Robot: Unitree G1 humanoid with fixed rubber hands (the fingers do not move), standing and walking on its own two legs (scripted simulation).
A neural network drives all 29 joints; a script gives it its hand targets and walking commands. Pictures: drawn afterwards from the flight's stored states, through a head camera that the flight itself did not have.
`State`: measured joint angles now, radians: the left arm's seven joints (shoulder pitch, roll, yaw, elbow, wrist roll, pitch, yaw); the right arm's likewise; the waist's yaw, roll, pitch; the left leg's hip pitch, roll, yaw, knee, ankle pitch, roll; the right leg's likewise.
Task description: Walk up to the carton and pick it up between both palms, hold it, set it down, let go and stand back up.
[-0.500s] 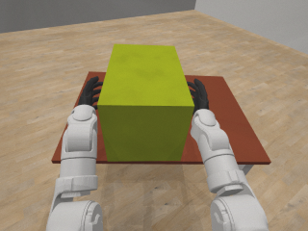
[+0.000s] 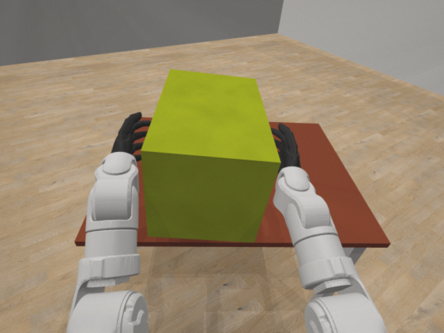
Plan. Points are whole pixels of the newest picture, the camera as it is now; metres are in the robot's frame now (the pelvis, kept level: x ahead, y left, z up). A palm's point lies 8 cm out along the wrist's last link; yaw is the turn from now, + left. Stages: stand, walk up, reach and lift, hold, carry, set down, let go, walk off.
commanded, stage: hold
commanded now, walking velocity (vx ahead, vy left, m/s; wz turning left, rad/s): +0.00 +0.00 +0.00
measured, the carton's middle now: (208, 147) +0.42 +0.02 +0.15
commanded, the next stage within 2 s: none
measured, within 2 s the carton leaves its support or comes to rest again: neither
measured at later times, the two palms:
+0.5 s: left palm (133, 158) +0.35 +0.15 +0.17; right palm (286, 163) +0.36 -0.13 +0.16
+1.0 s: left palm (121, 160) +0.32 +0.16 +0.19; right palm (288, 169) +0.33 -0.12 +0.17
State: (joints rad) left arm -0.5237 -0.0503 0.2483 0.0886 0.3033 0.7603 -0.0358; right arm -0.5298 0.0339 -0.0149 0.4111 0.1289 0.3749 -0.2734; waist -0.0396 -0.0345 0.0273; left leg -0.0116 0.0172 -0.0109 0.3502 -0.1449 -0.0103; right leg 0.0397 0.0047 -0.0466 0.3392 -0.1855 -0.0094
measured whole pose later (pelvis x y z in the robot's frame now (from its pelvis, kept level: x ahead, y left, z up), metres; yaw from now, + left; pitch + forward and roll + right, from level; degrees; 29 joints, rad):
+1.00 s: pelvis -0.01 +0.00 +0.00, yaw +0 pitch -12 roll +0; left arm -0.51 -0.05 0.25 0.08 0.30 0.76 -0.04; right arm -0.54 0.03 -0.02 0.42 0.13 0.37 -0.26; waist -0.04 -0.03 0.04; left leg -0.01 0.02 -0.01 0.35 -0.14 -0.01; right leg 0.05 0.00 -0.05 0.34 -0.17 -0.01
